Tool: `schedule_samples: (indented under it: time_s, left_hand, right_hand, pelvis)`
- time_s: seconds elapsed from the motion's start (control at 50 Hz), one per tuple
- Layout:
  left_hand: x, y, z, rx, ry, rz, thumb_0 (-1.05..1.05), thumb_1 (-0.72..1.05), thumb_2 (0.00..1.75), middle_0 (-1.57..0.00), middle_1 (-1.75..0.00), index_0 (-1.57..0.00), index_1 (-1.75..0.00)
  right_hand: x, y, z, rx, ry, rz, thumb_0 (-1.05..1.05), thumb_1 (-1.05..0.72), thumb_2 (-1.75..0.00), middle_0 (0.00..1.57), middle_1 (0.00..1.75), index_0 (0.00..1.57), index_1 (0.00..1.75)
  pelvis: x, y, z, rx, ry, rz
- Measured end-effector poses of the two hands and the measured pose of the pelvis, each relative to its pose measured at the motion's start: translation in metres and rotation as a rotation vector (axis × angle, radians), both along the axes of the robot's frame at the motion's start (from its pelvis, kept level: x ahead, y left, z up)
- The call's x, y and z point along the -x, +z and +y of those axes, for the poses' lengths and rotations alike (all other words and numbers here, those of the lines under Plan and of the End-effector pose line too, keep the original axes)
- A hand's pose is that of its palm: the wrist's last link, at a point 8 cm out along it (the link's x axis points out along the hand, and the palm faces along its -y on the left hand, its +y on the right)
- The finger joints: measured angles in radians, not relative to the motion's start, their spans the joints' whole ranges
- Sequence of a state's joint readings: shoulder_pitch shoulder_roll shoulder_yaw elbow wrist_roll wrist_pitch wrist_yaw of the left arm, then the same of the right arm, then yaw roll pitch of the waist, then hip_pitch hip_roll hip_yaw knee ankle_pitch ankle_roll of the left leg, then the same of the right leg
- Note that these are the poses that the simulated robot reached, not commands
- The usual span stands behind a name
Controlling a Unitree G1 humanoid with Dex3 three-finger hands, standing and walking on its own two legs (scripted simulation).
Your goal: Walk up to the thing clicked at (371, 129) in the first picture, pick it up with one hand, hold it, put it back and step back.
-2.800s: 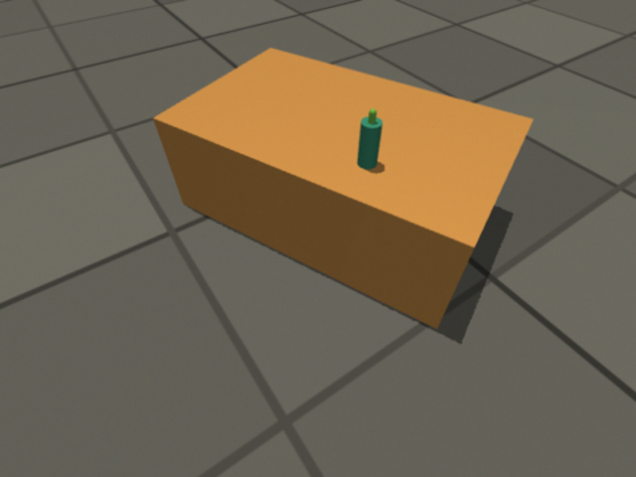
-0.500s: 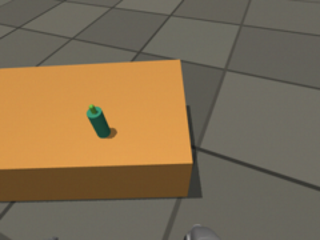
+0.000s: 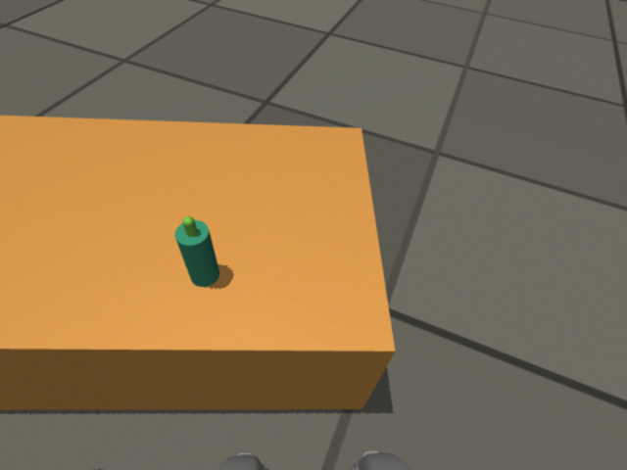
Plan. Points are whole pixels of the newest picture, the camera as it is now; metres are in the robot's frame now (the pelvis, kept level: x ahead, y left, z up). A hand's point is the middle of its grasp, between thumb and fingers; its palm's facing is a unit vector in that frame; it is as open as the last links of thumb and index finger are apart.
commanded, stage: walk up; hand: left
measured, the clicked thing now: (197, 249) +0.55 +0.27 -0.19
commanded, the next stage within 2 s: stand in 1.82 s
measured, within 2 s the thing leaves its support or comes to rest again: neither
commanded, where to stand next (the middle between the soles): +0.06 -0.02 m, yaw +0 degrees
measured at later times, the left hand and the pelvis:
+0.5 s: hand out of the picture +0.08 +0.25 -0.13, palm faces -0.04 -0.92 -0.38, open 7.4 cm; pelvis -0.01 -0.01 +0.01, yaw -3 degrees
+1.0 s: hand out of the picture +0.12 +0.22 -0.12, palm faces -0.03 -0.95 -0.32, open 7.4 cm; pelvis +0.01 -0.02 +0.03, yaw -2 degrees
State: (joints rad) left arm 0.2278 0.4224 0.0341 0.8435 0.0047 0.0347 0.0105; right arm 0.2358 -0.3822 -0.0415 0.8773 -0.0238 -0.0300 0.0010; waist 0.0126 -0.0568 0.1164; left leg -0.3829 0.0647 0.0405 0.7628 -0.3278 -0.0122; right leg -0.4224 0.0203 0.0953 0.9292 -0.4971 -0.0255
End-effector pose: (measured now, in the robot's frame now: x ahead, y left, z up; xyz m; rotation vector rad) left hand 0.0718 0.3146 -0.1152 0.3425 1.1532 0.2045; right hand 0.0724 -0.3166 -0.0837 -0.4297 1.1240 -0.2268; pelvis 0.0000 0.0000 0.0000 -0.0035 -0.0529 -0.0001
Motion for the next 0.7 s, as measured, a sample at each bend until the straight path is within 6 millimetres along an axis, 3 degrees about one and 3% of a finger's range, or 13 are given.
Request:
schedule_samples:
  time_s: [0.16, 0.28, 0.36, 0.46, 0.56, 0.7]
  left_hand:
    - [-0.01, -0.004, 0.001, 0.039, -0.027, 0.039, 0.01, 0.9, 0.89, -0.2, -0.3, -0.2, -0.3]
    - [-0.001, 0.002, -0.007, -0.007, -0.043, 0.062, 0.01, 0.9, 0.89, -0.2, -0.3, -0.2, -0.3]
    - [0.007, 0.013, -0.012, -0.021, -0.04, 0.057, 0.01, 0.9, 0.89, -0.2, -0.3, -0.21, -0.3]
    - [-0.001, 0.022, -0.016, -0.023, -0.027, 0.02, 0.01, 0.9, 0.89, -0.2, -0.3, -0.21, -0.3]
    - [-0.01, 0.028, -0.024, -0.006, -0.032, -0.009, 0.01, 0.9, 0.89, -0.2, -0.3, -0.2, -0.3]
    - [-0.021, 0.029, -0.039, 0.028, -0.036, 0.009, 0.01, 0.9, 0.89, -0.2, -0.3, -0.21, -0.3]
  right_hand:
    - [0.012, 0.019, -0.001, 0.043, -0.021, 0.007, 0.0, -0.9, -0.9, 0.2, 0.3, 0.21, 0.3]
    - [0.018, -0.001, -0.02, 0.019, -0.048, 0.002, 0.0, -0.9, -0.9, 0.2, 0.3, 0.21, 0.3]
    - [0.02, -0.012, -0.014, -0.034, -0.076, 0.003, 0.0, -0.9, -0.9, 0.2, 0.3, 0.21, 0.3]
    - [0.027, -0.022, -0.002, -0.09, -0.073, 0.0, 0.0, -0.9, -0.9, 0.2, 0.3, 0.21, 0.3]
    - [0.034, -0.021, 0.003, -0.123, -0.07, 0.033, 0.0, -0.9, -0.9, 0.2, 0.3, 0.21, 0.3]
    - [0.04, -0.015, -0.006, -0.109, -0.084, 0.086, 0.0, -0.9, -0.9, 0.2, 0.3, 0.21, 0.3]
  pelvis:
    - [0.004, 0.009, 0.004, 0.025, -0.032, 0.022]
    - [0.011, 0.003, -0.004, 0.046, -0.045, 0.009]
    - [0.011, 0.006, -0.008, 0.009, -0.054, 0.001]
    - [0.012, 0.008, -0.01, -0.002, -0.05, -0.012]
    - [0.013, 0.014, -0.016, -0.011, -0.043, -0.006]
    - [0.006, 0.023, -0.019, -0.009, -0.039, 0.011]
